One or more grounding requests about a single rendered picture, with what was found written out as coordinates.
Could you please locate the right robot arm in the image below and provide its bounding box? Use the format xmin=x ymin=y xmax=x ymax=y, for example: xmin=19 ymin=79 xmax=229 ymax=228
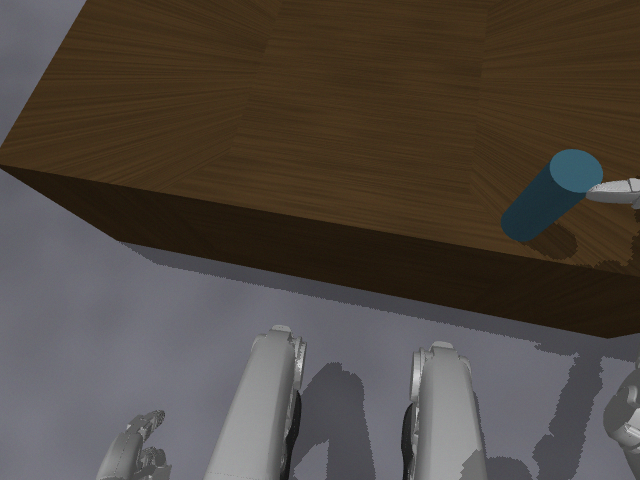
xmin=603 ymin=342 xmax=640 ymax=480

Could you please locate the right robot hand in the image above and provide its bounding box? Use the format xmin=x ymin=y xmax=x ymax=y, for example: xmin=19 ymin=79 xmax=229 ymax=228
xmin=586 ymin=178 xmax=640 ymax=209

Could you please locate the left robot hand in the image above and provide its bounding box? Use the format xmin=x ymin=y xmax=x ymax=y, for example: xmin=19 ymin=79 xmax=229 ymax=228
xmin=96 ymin=410 xmax=172 ymax=480

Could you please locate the left robot foot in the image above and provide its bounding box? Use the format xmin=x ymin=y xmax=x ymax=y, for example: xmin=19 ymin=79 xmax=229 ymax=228
xmin=280 ymin=391 xmax=301 ymax=480

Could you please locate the can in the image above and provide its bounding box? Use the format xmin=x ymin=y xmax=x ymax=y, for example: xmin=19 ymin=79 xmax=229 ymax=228
xmin=501 ymin=149 xmax=603 ymax=242

